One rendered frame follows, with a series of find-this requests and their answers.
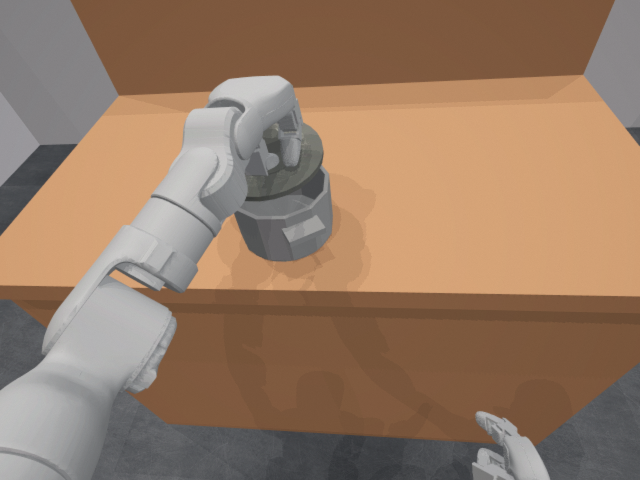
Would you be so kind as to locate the left robot upper arm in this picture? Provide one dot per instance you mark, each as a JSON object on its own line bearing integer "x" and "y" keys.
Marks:
{"x": 54, "y": 418}

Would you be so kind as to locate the pot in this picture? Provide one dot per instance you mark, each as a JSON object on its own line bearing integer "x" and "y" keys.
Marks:
{"x": 290, "y": 227}

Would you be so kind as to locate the knob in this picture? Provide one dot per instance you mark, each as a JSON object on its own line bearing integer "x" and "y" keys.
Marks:
{"x": 270, "y": 136}

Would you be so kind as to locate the robot right hand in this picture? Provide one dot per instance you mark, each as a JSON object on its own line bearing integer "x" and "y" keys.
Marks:
{"x": 521, "y": 460}

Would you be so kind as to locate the lid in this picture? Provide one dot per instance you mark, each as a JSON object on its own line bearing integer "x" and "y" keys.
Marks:
{"x": 282, "y": 180}

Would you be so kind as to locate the robot left hand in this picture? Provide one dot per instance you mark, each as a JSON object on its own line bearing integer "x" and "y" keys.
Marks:
{"x": 274, "y": 99}

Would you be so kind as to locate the left robot forearm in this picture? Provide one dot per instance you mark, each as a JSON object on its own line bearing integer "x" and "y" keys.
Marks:
{"x": 205, "y": 184}

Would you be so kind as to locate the table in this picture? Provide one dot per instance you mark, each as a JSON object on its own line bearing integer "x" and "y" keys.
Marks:
{"x": 485, "y": 246}

